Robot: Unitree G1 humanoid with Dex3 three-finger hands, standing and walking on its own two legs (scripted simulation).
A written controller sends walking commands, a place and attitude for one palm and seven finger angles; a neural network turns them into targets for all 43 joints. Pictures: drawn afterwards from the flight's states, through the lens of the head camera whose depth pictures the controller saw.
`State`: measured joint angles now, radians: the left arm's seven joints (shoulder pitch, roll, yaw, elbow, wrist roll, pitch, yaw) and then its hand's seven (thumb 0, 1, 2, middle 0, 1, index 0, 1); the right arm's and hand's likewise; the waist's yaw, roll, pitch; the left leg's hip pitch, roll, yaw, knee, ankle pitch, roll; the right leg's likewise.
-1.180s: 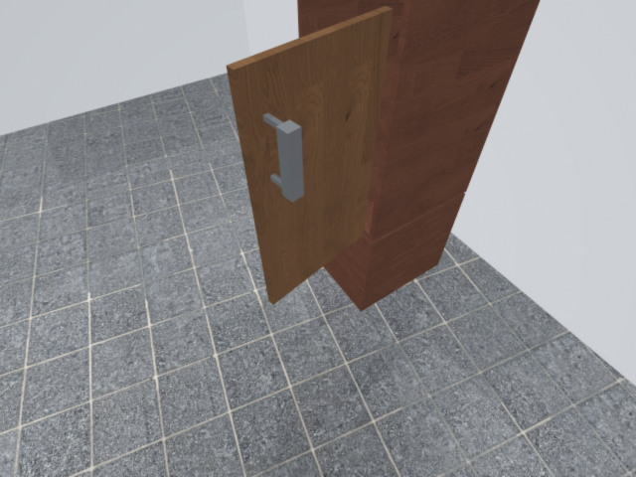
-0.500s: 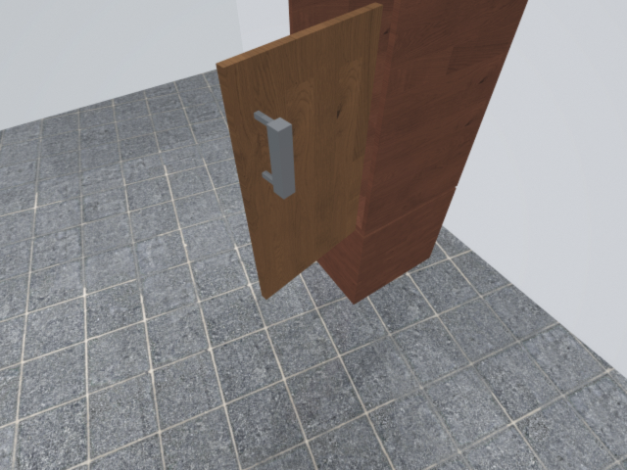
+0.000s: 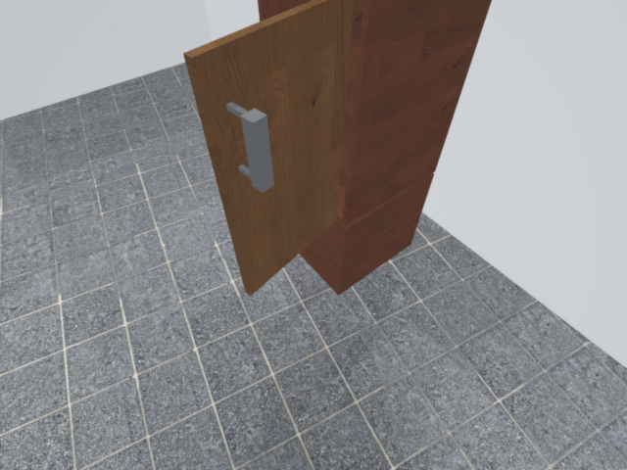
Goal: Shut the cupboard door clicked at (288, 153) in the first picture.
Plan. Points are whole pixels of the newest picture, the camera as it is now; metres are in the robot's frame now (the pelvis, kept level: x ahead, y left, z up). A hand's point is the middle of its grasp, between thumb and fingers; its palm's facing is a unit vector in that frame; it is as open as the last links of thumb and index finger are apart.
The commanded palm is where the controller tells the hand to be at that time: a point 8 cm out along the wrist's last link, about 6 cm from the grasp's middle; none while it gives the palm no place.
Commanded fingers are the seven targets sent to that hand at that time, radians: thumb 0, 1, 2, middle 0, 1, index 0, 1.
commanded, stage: walk to a spot facing it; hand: left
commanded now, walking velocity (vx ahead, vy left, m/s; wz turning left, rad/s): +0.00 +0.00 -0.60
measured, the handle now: (249, 147) +0.55 +0.14 +0.10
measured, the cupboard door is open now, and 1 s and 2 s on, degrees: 100 100 100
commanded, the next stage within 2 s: none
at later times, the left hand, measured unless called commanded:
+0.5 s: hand out of the picture +0.10 +0.17 -0.17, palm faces -0.22 -0.93 -0.29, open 7.3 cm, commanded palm none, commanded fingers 0.00 0.90 0.90 -0.20 -0.30 -0.20 -0.30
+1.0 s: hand (267, 448) +0.18 +0.09 -0.17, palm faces -0.54 -0.80 -0.27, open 7.3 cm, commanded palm none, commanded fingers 0.00 0.90 0.90 -0.20 -0.30 -0.20 -0.30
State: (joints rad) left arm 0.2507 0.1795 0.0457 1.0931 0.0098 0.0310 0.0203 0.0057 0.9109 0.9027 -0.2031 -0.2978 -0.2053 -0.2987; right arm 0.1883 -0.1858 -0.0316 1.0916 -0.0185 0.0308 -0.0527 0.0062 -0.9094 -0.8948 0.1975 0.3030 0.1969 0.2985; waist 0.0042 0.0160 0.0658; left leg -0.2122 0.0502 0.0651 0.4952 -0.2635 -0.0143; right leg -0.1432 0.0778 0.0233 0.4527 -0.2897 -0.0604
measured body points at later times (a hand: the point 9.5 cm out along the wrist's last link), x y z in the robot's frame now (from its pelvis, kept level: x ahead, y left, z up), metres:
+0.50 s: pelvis -0.02 -0.02 -0.01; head +0.03 -0.05 +0.44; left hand +0.11 +0.22 -0.15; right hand -0.02 -0.29 -0.16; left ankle -0.01 +0.12 -0.68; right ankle -0.05 -0.13 -0.74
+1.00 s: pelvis -0.03 -0.03 -0.02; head +0.01 -0.07 +0.43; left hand +0.21 +0.13 -0.15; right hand -0.14 -0.27 -0.17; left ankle +0.03 +0.11 -0.72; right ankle -0.09 -0.13 -0.74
